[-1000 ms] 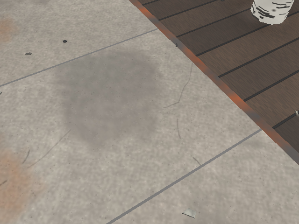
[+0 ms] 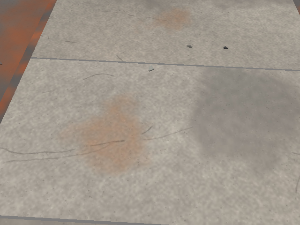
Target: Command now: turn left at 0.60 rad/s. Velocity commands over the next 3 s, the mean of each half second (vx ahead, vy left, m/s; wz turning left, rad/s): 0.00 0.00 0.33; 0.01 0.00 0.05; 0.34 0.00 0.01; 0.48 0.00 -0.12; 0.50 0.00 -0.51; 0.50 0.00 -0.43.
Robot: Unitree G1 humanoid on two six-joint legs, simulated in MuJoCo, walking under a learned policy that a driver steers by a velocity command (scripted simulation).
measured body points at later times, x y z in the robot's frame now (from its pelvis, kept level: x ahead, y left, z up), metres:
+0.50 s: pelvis +0.00 +0.01 +0.00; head +0.02 +0.02 +0.45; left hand +0.07 +0.29 -0.12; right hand +0.19 -0.23 -0.10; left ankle -0.03 +0.13 -0.74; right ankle +0.02 -0.14 -0.74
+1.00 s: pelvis +0.01 +0.03 +0.00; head +0.01 +0.03 +0.45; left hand +0.03 +0.31 -0.13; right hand +0.15 -0.22 -0.12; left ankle -0.03 +0.13 -0.74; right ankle +0.02 -0.14 -0.74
